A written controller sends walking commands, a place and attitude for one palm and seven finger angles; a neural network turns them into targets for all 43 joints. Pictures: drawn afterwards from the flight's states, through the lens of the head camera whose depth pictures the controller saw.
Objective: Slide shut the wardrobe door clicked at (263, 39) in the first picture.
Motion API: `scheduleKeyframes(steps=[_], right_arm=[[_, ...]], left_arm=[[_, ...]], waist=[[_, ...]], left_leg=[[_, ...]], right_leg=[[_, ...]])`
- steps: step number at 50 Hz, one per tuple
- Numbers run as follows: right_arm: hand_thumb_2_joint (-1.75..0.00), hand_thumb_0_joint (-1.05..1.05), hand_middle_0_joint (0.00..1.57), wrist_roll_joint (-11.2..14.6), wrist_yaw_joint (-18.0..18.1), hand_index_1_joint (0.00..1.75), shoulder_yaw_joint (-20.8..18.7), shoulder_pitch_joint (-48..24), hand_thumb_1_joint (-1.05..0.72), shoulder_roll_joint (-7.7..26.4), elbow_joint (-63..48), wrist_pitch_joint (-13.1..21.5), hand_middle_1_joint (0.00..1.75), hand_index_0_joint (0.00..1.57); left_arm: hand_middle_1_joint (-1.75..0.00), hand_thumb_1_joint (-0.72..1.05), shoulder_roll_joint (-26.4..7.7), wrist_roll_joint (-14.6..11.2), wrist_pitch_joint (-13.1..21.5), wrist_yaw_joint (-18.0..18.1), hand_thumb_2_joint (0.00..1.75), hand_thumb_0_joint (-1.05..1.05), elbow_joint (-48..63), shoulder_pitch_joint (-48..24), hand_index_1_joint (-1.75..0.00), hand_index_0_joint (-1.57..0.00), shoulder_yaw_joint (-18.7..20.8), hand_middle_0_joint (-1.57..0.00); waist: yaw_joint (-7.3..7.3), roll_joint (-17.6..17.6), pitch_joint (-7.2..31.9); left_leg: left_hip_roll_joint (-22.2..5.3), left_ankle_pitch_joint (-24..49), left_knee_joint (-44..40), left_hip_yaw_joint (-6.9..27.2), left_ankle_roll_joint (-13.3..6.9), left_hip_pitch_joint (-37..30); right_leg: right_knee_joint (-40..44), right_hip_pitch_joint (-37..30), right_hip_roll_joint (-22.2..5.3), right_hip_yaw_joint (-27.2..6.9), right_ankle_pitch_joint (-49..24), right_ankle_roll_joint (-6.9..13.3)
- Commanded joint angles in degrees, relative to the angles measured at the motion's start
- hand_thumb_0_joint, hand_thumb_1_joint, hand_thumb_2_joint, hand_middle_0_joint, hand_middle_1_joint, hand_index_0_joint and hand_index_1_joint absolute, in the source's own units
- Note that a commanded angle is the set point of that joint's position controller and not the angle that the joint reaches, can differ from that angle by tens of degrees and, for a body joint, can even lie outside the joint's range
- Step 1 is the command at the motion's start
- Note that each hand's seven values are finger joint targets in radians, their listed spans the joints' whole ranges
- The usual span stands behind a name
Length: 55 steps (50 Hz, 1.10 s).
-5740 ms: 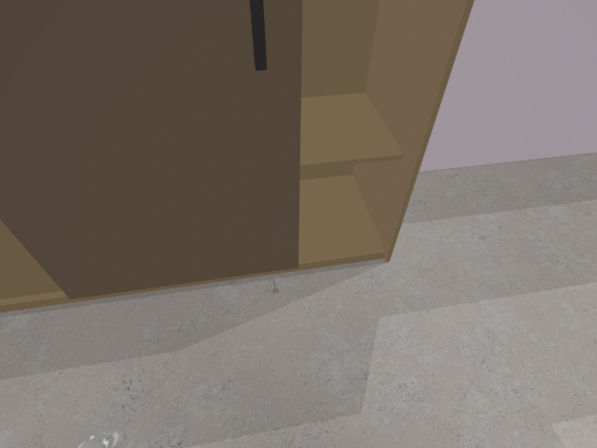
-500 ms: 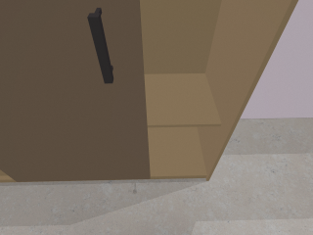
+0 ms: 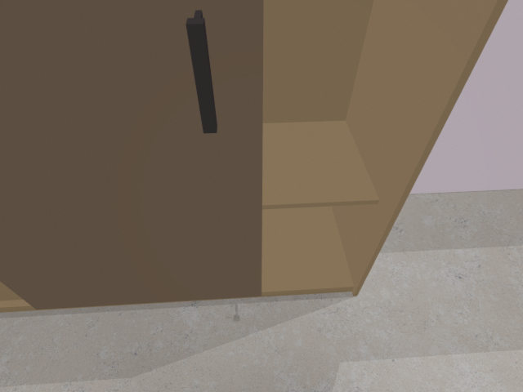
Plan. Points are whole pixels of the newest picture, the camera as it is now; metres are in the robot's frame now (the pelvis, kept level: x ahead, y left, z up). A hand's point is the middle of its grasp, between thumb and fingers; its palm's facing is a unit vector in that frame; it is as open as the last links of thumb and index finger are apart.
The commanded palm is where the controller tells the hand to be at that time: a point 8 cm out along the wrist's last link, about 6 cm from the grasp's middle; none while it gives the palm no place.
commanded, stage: look again from close up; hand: left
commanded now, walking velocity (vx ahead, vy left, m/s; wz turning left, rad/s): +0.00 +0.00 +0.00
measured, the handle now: (204, 75) +0.55 +0.14 +0.22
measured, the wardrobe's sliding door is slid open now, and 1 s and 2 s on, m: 0.38 0.38 0.38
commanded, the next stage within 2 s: raise the hand with hooked fingers in 1.22 s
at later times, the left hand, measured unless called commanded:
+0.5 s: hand out of the picture -0.01 +0.14 -0.17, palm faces +0.02 -0.99 -0.16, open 7.4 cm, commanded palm none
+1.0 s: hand out of the picture +0.01 +0.12 -0.17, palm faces +0.03 -0.98 -0.18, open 7.4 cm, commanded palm none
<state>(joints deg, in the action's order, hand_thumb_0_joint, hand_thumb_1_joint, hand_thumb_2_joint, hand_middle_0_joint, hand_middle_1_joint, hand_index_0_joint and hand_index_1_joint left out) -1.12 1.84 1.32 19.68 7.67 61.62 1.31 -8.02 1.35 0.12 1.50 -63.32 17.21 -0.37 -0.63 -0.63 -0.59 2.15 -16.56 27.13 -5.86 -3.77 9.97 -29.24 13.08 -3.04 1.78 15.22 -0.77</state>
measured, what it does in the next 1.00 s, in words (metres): stands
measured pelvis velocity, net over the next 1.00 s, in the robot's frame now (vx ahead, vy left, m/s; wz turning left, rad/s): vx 0.03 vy -0.04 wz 0.00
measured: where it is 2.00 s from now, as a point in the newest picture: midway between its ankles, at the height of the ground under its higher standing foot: outside the picture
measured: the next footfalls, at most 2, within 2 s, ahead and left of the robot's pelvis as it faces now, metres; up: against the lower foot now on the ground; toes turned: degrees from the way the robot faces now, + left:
none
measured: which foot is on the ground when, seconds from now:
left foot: down 0.00-1.00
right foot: down 0.00-1.00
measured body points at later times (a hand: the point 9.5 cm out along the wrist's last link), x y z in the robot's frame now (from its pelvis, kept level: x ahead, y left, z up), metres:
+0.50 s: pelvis +0.02 -0.01 +0.00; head +0.03 -0.02 +0.45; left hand -0.01 +0.19 -0.16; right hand +0.00 -0.22 -0.17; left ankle -0.02 +0.07 -0.74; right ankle +0.00 -0.14 -0.74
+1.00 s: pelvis +0.03 -0.04 +0.00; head +0.04 -0.05 +0.45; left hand +0.01 +0.17 -0.16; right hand +0.02 -0.25 -0.16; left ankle -0.02 +0.07 -0.74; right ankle +0.00 -0.14 -0.74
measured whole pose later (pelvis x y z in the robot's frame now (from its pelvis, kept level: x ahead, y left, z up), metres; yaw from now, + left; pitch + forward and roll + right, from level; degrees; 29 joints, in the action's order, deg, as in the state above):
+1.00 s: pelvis +0.03 -0.04 +0.00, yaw +0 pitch +0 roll +1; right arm -0.8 2.4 1.2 16.7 7.5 65.8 1.6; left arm -7.2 1.0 1.1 1.8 -64.5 17.7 -0.6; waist -0.5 -0.3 -1.2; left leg -1.1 -17.7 25.8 -4.7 0.1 7.7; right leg -28.2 10.9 0.2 3.1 17.1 1.9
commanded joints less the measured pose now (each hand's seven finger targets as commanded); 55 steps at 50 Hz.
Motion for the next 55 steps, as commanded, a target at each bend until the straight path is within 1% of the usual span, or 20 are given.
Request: scheduleKeyframes(steps=[1,7,12,14,17,18,22,24,27,29,31,33,36,39,42,44,47,49,53,55], right_arm=[[-0.9,0.0,0.2,0.2,0.4,0.3,-1.4,3.1,-0.9,6.3,-1.3,1.3,0.3,0.2],[-0.9,0.0,0.2,0.3,0.6,0.3,-1.2,4.1,-0.9,5.4,0.5,1.4,0.3,0.2],[-0.9,0.0,0.2,0.4,0.5,0.3,-1.1,4.1,-0.9,4.8,1.5,1.4,0.3,0.2],[-0.9,0.0,0.2,0.4,0.5,0.3,-1.1,3.8,-0.9,4.7,1.8,1.2,0.3,0.2],[-0.9,0.0,0.2,0.4,0.5,0.3,-1.1,3.5,-0.9,4.3,2.1,1.3,0.3,0.2],[-0.9,0.0,0.2,0.5,0.4,0.3,-1.1,3.4,-0.9,4.3,2.2,1.2,0.3,0.2],[-0.9,0.0,0.2,0.5,0.6,0.3,-1.1,3.1,-0.9,4.3,2.5,1.2,0.3,0.2],[-0.9,0.0,0.2,0.6,0.6,0.3,-1.1,2.8,-0.9,4.2,2.7,1.2,0.3,0.2],[-0.9,0.0,0.2,0.5,0.6,0.3,-1.1,2.2,-0.9,4.3,2.6,1.2,0.3,0.2],[-0.9,0.0,0.2,0.6,0.6,0.3,-1.2,2.0,-0.9,4.3,2.8,1.0,0.3,0.2],[-0.9,0.0,0.2,0.6,0.6,0.3,-1.1,1.6,-0.9,4.1,2.9,1.0,0.3,0.2],[-0.9,0.0,0.2,0.6,0.6,0.3,-1.1,1.5,-0.9,4.0,2.9,0.8,0.3,0.2],[-0.9,0.0,0.2,0.6,0.6,0.3,-1.1,1.6,-0.9,4.3,2.9,1.0,0.3,0.2],[-0.9,0.0,0.2,0.6,0.6,0.3,-1.1,1.3,-0.9,4.2,3.0,0.9,0.3,0.2],[-0.9,0.0,0.2,0.6,0.7,0.3,-1.1,1.4,-0.9,4.2,3.1,0.9,0.3,0.2],[-0.9,0.0,0.2,0.6,0.7,0.3,-1.1,1.3,-0.9,4.2,3.2,0.8,0.3,0.2],[-0.9,0.0,0.2,0.5,0.6,0.3,-1.0,1.6,-0.9,4.2,3.5,0.9,0.3,0.2],[-0.9,0.0,0.2,0.5,0.6,0.3,-1.0,1.5,-0.9,4.0,3.5,0.7,0.3,0.2],[-0.9,0.0,0.2,0.5,0.6,0.3,-1.1,1.7,-0.9,3.7,3.7,0.6,0.3,0.2],[-0.9,0.0,0.2,0.5,0.6,0.3,-1.0,2.0,-0.9,4.0,3.7,0.7,0.3,0.2]], left_arm=[[-0.3,0.9,-3.5,-0.4,0.5,0.2,0.9,0.0,0.8,3.8,-0.3,-0.2,0.7,-0.2],[-0.3,0.9,-3.3,-0.6,0.5,0.4,0.9,0.0,0.5,3.4,-0.3,-0.2,0.8,-0.2],[-0.3,0.9,-3.3,-0.7,0.7,0.6,0.9,0.0,0.0,3.9,-0.3,-0.2,0.8,-0.2],[-0.3,0.9,-3.2,-0.6,0.6,0.6,0.9,0.0,0.0,3.9,-0.3,-0.2,0.8,-0.2],[-0.3,0.9,-3.2,-0.6,0.8,0.6,0.9,0.0,-0.3,4.5,-0.3,-0.2,0.8,-0.2],[-0.3,0.9,-3.4,-0.6,0.9,0.6,0.9,0.0,-0.4,4.5,-0.3,-0.2,0.7,-0.2],[-0.3,0.9,-3.3,-0.6,1.1,0.7,0.9,0.0,-0.4,4.9,-0.3,-0.2,0.7,-0.2],[-0.3,0.9,-3.3,-0.5,1.1,0.7,0.9,0.0,-0.5,4.8,-0.3,-0.2,0.7,-0.2],[-0.3,0.9,-3.4,-0.6,1.3,0.7,0.9,0.0,-0.7,5.4,-0.3,-0.2,0.6,-0.2],[-0.3,0.9,-3.3,-0.5,1.2,0.7,0.9,0.0,-0.6,5.0,-0.3,-0.2,0.6,-0.2],[-0.3,0.9,-3.5,-0.6,1.3,0.7,0.9,0.0,-0.6,5.4,-0.3,-0.2,0.5,-0.2],[-0.3,0.9,-3.6,-0.5,1.3,0.7,0.9,0.0,-0.6,5.3,-0.3,-0.2,0.5,-0.2],[-0.3,0.9,-3.7,-0.6,1.5,0.6,0.9,0.0,-0.5,5.5,-0.3,-0.2,0.6,-0.2],[-0.3,0.9,-3.9,-0.6,1.6,0.6,0.9,0.0,-0.4,5.4,-0.3,-0.2,0.6,-0.2],[-0.3,0.9,-4.1,-0.7,1.7,0.6,0.9,0.0,-0.3,5.4,-0.3,-0.2,0.6,-0.2],[-0.3,0.9,-4.3,-0.7,1.7,0.6,0.9,0.0,-0.3,5.3,-0.3,-0.2,0.6,-0.2],[-0.3,0.9,-4.5,-0.8,1.7,0.6,0.9,0.0,-0.1,5.3,-0.3,-0.2,0.7,-0.2],[-0.3,0.9,-4.4,-0.7,1.6,0.6,0.9,0.0,-0.1,5.1,-0.3,-0.2,0.6,-0.2],[-0.3,0.9,-4.3,-0.7,1.6,0.6,0.9,0.0,-0.1,5.1,-0.3,-0.2,0.7,-0.2],[-0.3,0.9,-4.4,-0.8,1.7,0.6,0.9,0.0,0.0,5.2,-0.3,-0.2,0.7,-0.2]], waist=[[-0.28,-1.0,-4.7],[0.01,-0.1,-3.8],[0.16,0.5,-3.1],[0.1,0.4,-4.4],[0.22,0.7,-3.6],[0.25,1.7,-3.5],[0.56,0.6,-2.6],[0.55,0.7,-3.2],[0.65,1.4,-2.0],[0.7,1.2,-3.5],[0.58,0.5,-3.2],[0.59,1.6,-3.9],[0.66,1.0,-2.1],[0.59,1.2,-2.9],[0.57,1.3,-1.9],[0.56,1.2,-2.5],[0.43,0.9,-1.8],[0.41,0.8,-3.2],[0.36,1.2,-3.6],[0.41,1.1,-2.8]], left_leg=[[-10.1,1.7,-12.4,11.9,-0.7,5.6],[-9.4,8.5,-10.5,10.0,-0.2,3.7],[-8.8,9.9,-9.1,8.5,0.0,2.5],[-8.6,7.8,-9.1,8.5,-0.1,3.5],[-8.3,8.6,-8.2,7.6,0.2,2.5],[-8.2,8.2,-7.8,7.6,0.1,2.4],[-8.2,11.7,-6.7,6.8,0.4,0.7],[-8.2,12.3,-6.4,6.7,0.5,0.9],[-8.1,12.6,-5.6,6.2,0.7,-0.5],[-8.2,11.3,-5.8,6.3,0.8,0.5],[-8.1,11.5,-5.5,6.1,0.9,0.0],[-8.1,10.2,-5.6,6.1,0.9,0.4],[-8.1,11.7,-5.2,5.8,1.2,-0.5],[-8.0,11.3,-5.0,5.8,1.4,0.0],[-8.1,12.3,-5.1,5.9,1.5,-0.4],[-8.1,11.5,-4.9,5.7,1.7,0.0],[-8.2,11.7,-5.2,5.8,1.8,-0.4],[-8.1,10.8,-5.4,5.9,1.8,0.3],[-8.2,9.9,-5.9,5.8,1.9,0.3],[-8.1,10.7,-5.7,5.9,1.9,0.0]], right_leg=[[1.8,0.0,-1.1,-1.4,-2.3,2.6],[1.9,-0.6,-1.7,-2.0,-4.3,2.4],[2.2,-0.9,-2.1,-2.8,-6.5,2.5],[2.6,-0.5,-2.2,-3.0,-5.8,2.5],[2.9,-0.7,-2.6,-3.6,-7.8,2.7],[3.1,-0.8,-2.6,-3.7,-7.7,2.7],[2.9,-0.6,-2.7,-4.2,-10.8,2.9],[3.0,-0.6,-2.7,-4.2,-11.3,2.9],[3.4,-0.8,-3.1,-4.8,-13.6,3.1],[3.6,-0.2,-2.9,-4.7,-12.6,3.2],[4.0,-0.4,-3.0,-4.9,-13.2,3.2],[4.4,-0.3,-3.0,-4.9,-12.5,3.3],[4.3,-1.2,-3.3,-5.2,-15.2,3.5],[4.7,-1.2,-3.3,-5.3,-15.3,3.6],[4.7,-2.2,-3.4,-5.3,-16.8,3.7],[5.1,-2.1,-3.4,-5.3,-16.8,3.7],[5.2,-2.6,-3.4,-5.1,-16.7,3.8],[5.6,-2.0,-3.3,-5.2,-15.1,3.8],[6.3,-1.8,-3.1,-5.2,-14.2,3.7],[6.2,-2.2,-3.2,-5.3,-15.2,3.8]])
